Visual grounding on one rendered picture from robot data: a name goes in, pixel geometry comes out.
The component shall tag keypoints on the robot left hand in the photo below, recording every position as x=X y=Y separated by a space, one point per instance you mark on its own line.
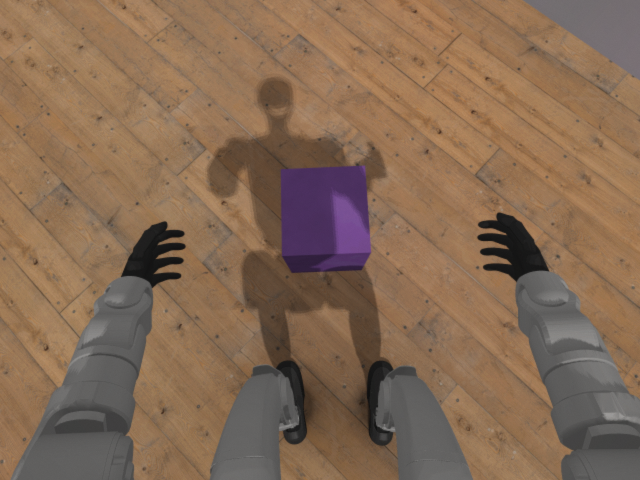
x=143 y=263

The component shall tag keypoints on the robot left upper arm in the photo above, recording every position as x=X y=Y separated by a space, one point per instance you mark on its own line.
x=80 y=456

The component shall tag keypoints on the robot right upper arm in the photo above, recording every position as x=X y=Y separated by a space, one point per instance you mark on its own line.
x=601 y=464

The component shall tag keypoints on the robot right hand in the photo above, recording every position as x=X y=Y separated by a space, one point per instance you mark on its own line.
x=523 y=253

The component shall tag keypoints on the robot right foot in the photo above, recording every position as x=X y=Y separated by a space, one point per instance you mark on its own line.
x=377 y=373

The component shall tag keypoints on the robot right thigh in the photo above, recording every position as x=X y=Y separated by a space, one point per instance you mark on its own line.
x=427 y=448

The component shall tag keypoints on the robot right forearm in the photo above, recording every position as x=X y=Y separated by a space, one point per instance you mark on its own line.
x=592 y=408

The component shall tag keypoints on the robot left forearm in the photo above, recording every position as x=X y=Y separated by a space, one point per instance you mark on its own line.
x=97 y=392

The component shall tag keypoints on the carton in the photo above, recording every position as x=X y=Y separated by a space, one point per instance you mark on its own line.
x=324 y=219

